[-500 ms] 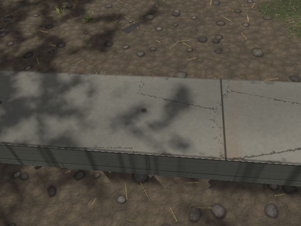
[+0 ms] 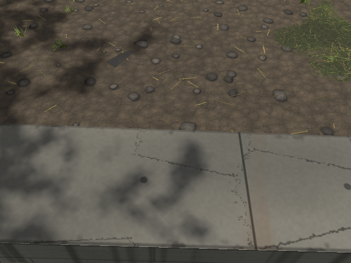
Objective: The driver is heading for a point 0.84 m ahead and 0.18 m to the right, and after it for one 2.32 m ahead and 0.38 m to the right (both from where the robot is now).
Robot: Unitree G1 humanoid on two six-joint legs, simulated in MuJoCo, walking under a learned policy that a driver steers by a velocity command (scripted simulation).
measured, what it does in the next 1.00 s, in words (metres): climbs, turning right: right foot, then left foot 0.18 m higher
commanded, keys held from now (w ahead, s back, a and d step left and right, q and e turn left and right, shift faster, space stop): w+e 0.46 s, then w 0.54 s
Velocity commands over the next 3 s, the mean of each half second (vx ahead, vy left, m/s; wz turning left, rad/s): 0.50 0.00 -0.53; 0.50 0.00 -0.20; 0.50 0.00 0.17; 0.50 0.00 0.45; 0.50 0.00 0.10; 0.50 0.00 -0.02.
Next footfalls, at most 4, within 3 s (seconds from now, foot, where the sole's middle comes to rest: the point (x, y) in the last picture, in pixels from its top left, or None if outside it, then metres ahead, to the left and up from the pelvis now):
0.34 right None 0.26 -0.11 -0.78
0.88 left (200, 207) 0.62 -0.07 -0.60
1.42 right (267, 151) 0.88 -0.36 -0.60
1.92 left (204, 92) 1.21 -0.11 -0.60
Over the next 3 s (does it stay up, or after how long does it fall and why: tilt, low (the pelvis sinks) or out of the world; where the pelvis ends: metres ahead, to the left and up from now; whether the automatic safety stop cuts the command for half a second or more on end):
stays up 1.64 -0.20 0.16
